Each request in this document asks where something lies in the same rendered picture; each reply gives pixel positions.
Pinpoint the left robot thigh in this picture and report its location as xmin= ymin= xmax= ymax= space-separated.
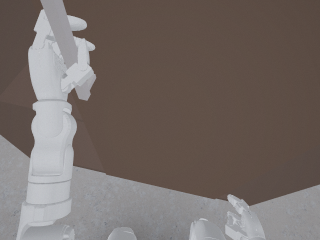
xmin=107 ymin=227 xmax=137 ymax=240

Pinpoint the robot thigh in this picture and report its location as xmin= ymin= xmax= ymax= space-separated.
xmin=107 ymin=227 xmax=137 ymax=240
xmin=189 ymin=220 xmax=226 ymax=240

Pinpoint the robot left forearm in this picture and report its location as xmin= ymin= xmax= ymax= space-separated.
xmin=16 ymin=99 xmax=77 ymax=240

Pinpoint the right robot hand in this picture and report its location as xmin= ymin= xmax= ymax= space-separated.
xmin=225 ymin=194 xmax=266 ymax=240

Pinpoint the left robot upper arm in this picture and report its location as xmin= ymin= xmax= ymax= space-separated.
xmin=21 ymin=224 xmax=75 ymax=240

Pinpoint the left robot hand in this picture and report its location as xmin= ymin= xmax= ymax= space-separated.
xmin=28 ymin=9 xmax=95 ymax=101

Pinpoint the wardrobe door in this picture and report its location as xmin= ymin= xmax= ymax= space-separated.
xmin=225 ymin=144 xmax=320 ymax=198
xmin=31 ymin=0 xmax=320 ymax=200

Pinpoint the handle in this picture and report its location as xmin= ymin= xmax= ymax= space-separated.
xmin=40 ymin=0 xmax=96 ymax=101

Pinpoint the right robot thigh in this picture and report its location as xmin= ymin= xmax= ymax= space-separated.
xmin=189 ymin=220 xmax=226 ymax=240

